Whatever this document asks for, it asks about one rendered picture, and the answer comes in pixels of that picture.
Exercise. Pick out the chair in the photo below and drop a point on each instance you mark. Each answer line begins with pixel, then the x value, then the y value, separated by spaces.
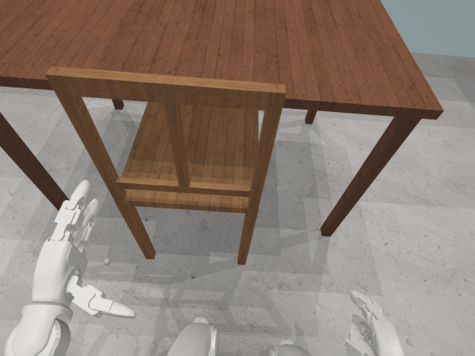
pixel 196 147

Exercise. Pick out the robot right hand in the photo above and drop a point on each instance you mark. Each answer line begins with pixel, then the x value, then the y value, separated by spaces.
pixel 380 337

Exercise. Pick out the robot left thigh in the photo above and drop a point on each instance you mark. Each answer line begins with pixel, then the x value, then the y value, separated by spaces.
pixel 196 339

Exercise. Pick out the robot left shin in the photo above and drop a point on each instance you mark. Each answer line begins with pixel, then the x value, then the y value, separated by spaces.
pixel 200 320

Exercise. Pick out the robot left hand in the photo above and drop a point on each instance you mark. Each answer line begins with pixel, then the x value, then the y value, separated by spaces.
pixel 63 253

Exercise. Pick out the table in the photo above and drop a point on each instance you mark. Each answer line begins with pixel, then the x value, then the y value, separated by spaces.
pixel 341 56

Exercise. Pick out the robot left forearm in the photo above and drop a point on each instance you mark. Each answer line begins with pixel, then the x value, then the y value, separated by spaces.
pixel 43 331

